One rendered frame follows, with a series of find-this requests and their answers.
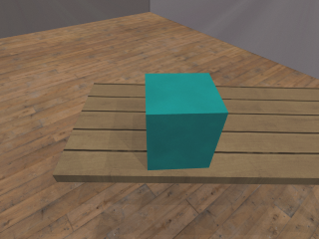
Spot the table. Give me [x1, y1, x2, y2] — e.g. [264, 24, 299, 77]
[52, 83, 319, 185]

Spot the carton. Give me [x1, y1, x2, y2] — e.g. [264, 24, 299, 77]
[145, 73, 228, 170]

